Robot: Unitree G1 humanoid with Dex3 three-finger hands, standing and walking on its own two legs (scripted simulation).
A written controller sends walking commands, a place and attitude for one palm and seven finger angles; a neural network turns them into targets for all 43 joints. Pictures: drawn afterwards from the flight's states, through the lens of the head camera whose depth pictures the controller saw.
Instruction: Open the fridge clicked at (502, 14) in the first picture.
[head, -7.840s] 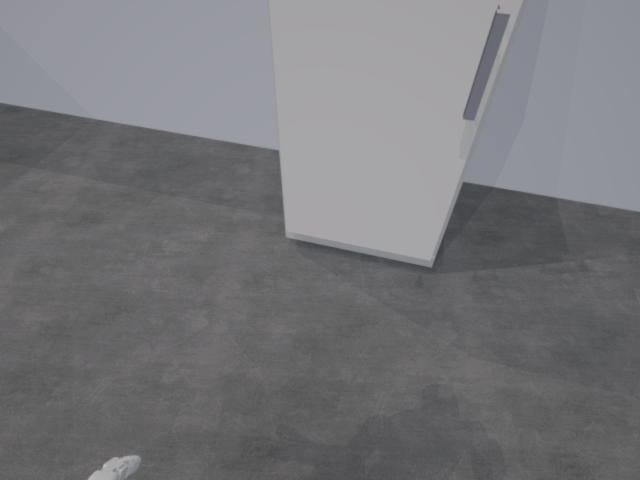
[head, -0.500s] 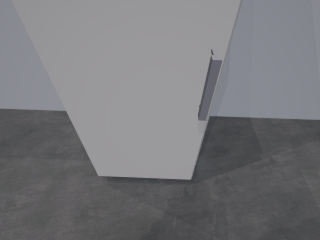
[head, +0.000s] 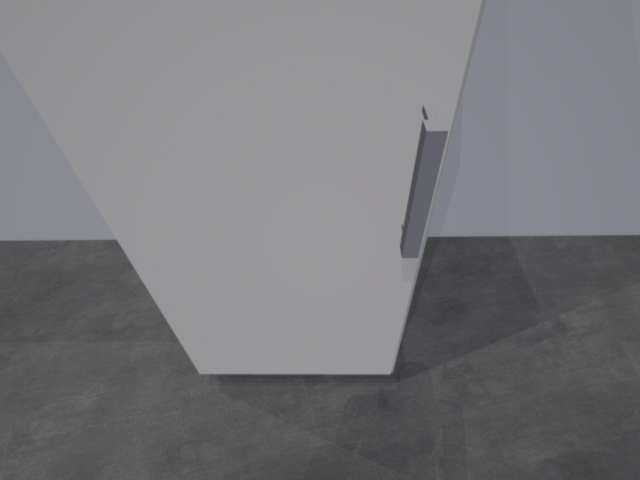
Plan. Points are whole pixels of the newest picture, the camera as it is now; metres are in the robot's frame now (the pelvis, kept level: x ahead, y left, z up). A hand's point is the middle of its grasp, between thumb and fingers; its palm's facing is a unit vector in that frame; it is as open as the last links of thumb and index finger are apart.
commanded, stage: come to a stop and stand still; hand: right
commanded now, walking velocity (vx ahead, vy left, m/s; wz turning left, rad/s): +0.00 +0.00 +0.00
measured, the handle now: (417, 188) +0.51 -0.12 +0.09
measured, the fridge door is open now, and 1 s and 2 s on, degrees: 0 0 0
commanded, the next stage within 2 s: look again from close up in 1.98 s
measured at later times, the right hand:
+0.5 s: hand out of the picture +0.06 -0.19 -0.17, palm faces +0.06 +0.98 -0.21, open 7.3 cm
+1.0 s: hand out of the picture +0.00 -0.20 -0.15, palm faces -0.01 +0.97 -0.23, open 7.4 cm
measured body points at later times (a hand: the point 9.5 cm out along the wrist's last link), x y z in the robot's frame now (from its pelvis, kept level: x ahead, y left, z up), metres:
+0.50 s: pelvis +0.02 -0.01 +0.00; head +0.05 -0.01 +0.45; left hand +0.04 +0.22 -0.15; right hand +0.05 -0.24 -0.16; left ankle +0.01 +0.11 -0.73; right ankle +0.01 -0.11 -0.73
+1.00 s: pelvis -0.03 -0.01 +0.01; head -0.03 +0.00 +0.46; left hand -0.02 +0.22 -0.15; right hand +0.00 -0.25 -0.14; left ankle +0.01 +0.11 -0.73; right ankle +0.01 -0.11 -0.73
